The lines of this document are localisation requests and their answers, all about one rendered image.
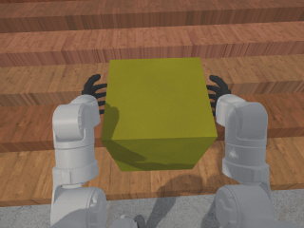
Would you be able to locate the robot left forearm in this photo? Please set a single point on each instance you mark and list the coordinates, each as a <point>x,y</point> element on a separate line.
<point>73,139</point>

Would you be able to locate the carton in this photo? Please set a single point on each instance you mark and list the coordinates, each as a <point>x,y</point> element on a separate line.
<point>157,114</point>

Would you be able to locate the right robot hand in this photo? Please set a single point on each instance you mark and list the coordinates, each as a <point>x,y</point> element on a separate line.
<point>221,89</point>

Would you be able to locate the robot left shin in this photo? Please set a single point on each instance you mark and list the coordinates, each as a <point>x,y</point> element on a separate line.
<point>126,217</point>

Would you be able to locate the robot right upper arm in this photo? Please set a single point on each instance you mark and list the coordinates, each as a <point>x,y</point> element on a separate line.
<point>247,206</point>

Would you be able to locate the robot right forearm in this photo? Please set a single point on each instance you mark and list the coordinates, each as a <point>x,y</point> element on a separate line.
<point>246,125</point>

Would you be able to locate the left robot thigh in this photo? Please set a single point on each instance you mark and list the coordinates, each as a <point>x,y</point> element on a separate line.
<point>124,223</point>

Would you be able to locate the robot left upper arm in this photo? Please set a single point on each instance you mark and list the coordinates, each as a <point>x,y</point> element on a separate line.
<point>81,207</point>

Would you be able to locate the left robot hand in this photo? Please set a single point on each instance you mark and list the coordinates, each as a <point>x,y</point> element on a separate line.
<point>90,89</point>

